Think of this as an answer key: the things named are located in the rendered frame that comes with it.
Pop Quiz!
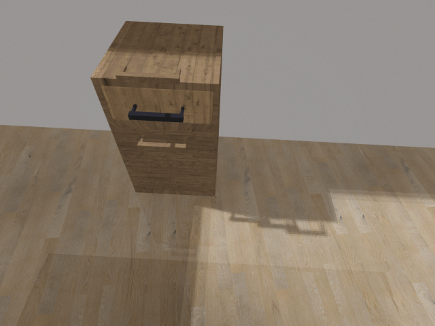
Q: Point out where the handle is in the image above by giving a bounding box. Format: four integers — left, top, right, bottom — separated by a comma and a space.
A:
116, 71, 180, 85
128, 104, 184, 122
137, 141, 186, 151

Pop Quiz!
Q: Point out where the cabinet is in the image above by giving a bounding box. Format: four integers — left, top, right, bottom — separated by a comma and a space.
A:
90, 21, 224, 196

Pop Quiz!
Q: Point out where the drawer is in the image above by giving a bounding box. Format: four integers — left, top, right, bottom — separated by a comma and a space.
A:
101, 86, 213, 124

